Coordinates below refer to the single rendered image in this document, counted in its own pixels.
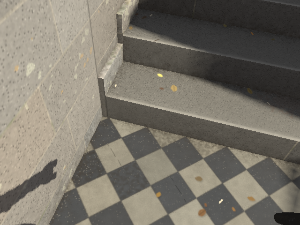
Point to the right robot hand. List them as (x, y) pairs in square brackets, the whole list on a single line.
[(287, 218)]

